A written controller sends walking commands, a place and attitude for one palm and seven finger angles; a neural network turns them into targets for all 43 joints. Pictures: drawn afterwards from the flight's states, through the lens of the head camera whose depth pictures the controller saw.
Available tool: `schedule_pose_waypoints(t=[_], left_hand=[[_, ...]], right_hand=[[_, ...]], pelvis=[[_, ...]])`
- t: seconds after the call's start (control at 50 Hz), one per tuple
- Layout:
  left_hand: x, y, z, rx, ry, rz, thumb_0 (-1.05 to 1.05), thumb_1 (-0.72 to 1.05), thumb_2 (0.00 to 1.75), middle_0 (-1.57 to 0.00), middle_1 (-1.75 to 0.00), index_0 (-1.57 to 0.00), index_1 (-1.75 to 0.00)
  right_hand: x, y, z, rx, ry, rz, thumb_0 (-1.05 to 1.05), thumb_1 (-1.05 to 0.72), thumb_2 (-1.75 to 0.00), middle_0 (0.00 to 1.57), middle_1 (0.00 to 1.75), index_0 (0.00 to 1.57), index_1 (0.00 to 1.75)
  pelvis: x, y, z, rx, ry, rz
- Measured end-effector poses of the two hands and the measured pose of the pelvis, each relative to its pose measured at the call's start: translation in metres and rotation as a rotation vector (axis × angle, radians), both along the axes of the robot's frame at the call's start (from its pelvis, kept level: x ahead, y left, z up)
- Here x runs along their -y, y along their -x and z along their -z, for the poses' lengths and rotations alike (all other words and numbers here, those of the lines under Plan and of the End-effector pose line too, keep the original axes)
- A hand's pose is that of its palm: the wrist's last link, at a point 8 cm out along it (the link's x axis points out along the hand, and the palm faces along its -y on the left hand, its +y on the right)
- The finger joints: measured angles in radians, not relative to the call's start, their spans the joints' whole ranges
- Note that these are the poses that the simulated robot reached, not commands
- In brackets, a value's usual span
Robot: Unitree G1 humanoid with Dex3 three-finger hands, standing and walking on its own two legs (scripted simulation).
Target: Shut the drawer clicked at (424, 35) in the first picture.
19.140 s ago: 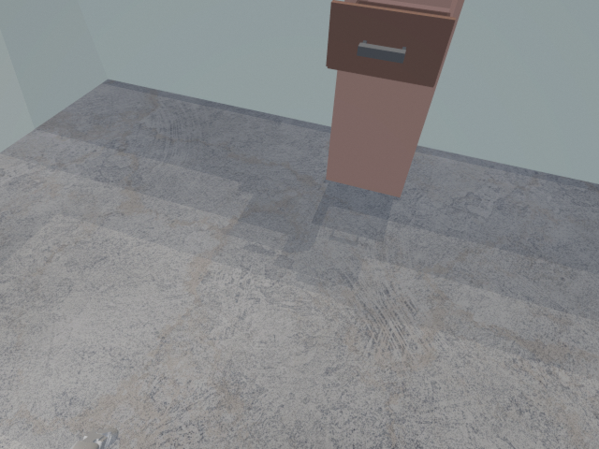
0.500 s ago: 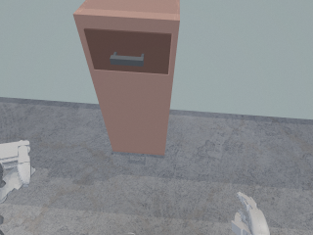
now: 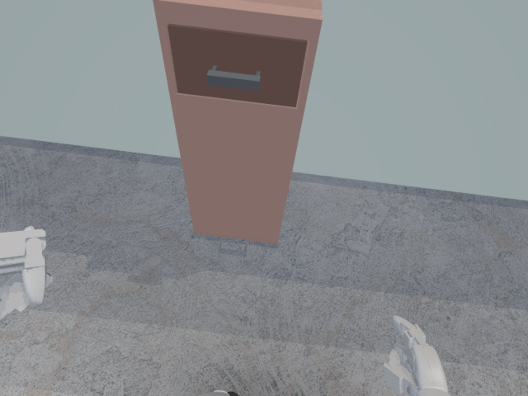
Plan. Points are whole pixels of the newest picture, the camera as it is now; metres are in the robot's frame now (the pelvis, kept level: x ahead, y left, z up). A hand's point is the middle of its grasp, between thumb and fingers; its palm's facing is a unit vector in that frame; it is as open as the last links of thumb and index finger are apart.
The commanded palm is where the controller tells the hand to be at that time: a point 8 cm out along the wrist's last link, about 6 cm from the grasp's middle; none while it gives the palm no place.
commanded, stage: step back with the hand held close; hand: left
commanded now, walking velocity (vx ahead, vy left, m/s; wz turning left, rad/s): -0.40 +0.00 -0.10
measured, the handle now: (235, 75) +0.81 +0.13 +0.05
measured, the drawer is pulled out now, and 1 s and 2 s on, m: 0.00 0.00 0.00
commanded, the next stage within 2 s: stop stepping back and stand still in 0.08 s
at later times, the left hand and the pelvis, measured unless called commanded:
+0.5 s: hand (9, 378) +0.11 +0.23 +0.17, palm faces +0.23 -0.86 -0.45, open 3.2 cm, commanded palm +0.06 +0.27 +0.18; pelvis -0.10 +0.01 +0.01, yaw -7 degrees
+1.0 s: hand out of the picture +0.06 +0.24 +0.18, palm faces +0.30 -0.84 -0.45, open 3.2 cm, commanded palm +0.01 +0.29 +0.18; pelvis -0.14 +0.02 +0.00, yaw -5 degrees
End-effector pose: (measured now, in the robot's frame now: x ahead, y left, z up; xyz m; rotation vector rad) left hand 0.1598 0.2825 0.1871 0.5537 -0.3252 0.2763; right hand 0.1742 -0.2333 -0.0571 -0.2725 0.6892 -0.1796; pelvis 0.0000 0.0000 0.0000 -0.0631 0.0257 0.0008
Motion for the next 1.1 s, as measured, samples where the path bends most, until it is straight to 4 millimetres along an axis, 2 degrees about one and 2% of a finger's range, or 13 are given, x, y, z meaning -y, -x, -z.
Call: schedule_pose_waypoints(t=[0.08,0.18,0.24,0.28,0.34,0.42,0.5,0.58,0.66,0.76,0.92,0.98,1.1], left_hand=[[-0.003,0.019,-0.006,0.013,0.03,-0.008,0.01,0.88,0.9,-1.41,-1.6,-1.41,-1.6],[0.011,0.037,-0.004,0.026,0.071,0.042,0.01,0.89,0.9,-1.41,-1.6,-1.41,-1.6],[0.024,0.044,0.0,0.036,0.049,0.111,0.01,0.89,0.9,-1.41,-1.6,-1.41,-1.6],[0.027,0.046,0.001,0.028,0.057,0.144,0.01,0.88,0.9,-1.41,-1.6,-1.41,-1.6],[0.023,0.05,0.002,0.03,0.068,0.164,0.01,0.88,0.9,-1.41,-1.6,-1.41,-1.6],[0.011,0.057,0.004,0.001,0.068,0.131,0.01,0.88,0.9,-1.41,-1.6,-1.41,-1.59],[0.01,0.08,-0.002,-0.05,0.038,0.104,0.01,0.88,0.9,-1.41,-1.6,-1.41,-1.6],[0.013,0.109,-0.004,-0.056,0.025,0.117,0.01,0.88,0.9,-1.41,-1.6,-1.41,-1.6],[0.0,0.119,0.002,-0.001,0.081,0.061,0.01,0.88,0.9,-1.41,-1.6,-1.41,-1.6],[-0.014,0.114,0.014,0.048,0.129,0.025,0.01,0.88,0.9,-1.41,-1.6,-1.41,-1.6],[0.004,0.13,-0.008,0.007,0.005,0.066,0.01,0.89,0.9,-1.41,-1.6,-1.41,-1.6],[0.006,0.137,-0.008,-0.007,0.011,0.054,0.01,0.88,0.9,-1.41,-1.6,-1.41,-1.6],[-0.009,0.134,0.003,-0.027,0.08,-0.032,0.01,0.88,0.9,-1.41,-1.6,-1.41,-1.6]], right_hand=[[-0.012,0.017,-0.009,0.028,-0.024,-0.029,0.01,-0.9,-0.9,0.2,0.3,0.2,0.3],[-0.018,0.045,-0.006,0.035,-0.047,-0.045,0.01,-0.9,-0.9,0.2,0.3,0.21,0.3],[-0.012,0.068,0.006,0.025,-0.05,-0.023,0.01,-0.9,-0.9,0.2,0.3,0.21,0.3],[-0.007,0.091,0.011,-0.002,-0.048,0.023,0.01,-0.9,-0.9,0.2,0.3,0.21,0.3],[0.003,0.125,0.014,-0.022,-0.025,0.115,0.01,-0.9,-0.9,0.2,0.3,0.21,0.3],[0.01,0.165,0.008,-0.038,-0.002,0.187,0.01,-0.9,-0.9,0.2,0.3,0.21,0.3],[0.012,0.194,0.002,-0.043,-0.012,0.186,0.01,-0.9,-0.9,0.2,0.3,0.2,0.3],[0.016,0.211,0.008,-0.082,0.0,0.169,0.01,-0.9,-0.9,0.2,0.3,0.2,0.3],[0.015,0.22,0.011,-0.091,0.02,0.185,0.01,-0.9,-0.9,0.2,0.3,0.2,0.3],[0.003,0.213,0.016,-0.022,0.031,0.176,0.01,-0.9,-0.9,0.2,0.3,0.2,0.3],[-0.034,0.199,0.017,0.029,-0.119,0.083,0.01,-0.9,-0.9,0.2,0.3,0.2,0.3],[-0.034,0.197,0.025,-0.024,-0.123,0.056,0.01,-0.9,-0.9,0.2,0.3,0.21,0.3],[-0.021,0.192,0.027,-0.071,-0.063,0.059,0.01,-0.9,-0.9,0.2,0.3,0.21,0.3]], pelvis=[[-0.001,0.016,-0.006,-0.021,0.02,0.029],[0.002,0.043,-0.004,-0.045,0.006,0.077],[0.002,0.066,0.005,-0.031,-0.014,0.128],[-0.001,0.072,0.005,-0.009,-0.006,0.129],[-0.007,0.073,0.008,0.01,-0.007,0.121],[-0.01,0.086,0.001,0.031,-0.032,0.118],[-0.007,0.104,-0.007,0.03,-0.04,0.115],[-0.012,0.121,-0.005,0.039,-0.049,0.13],[-0.019,0.123,-0.003,0.042,-0.055,0.14],[-0.032,0.133,0.009,0.067,-0.055,0.114],[-0.02,0.142,0.003,0.052,-0.063,0.105],[-0.019,0.144,0.003,0.049,-0.064,0.098],[-0.024,0.132,0.0,0.037,-0.056,0.077]])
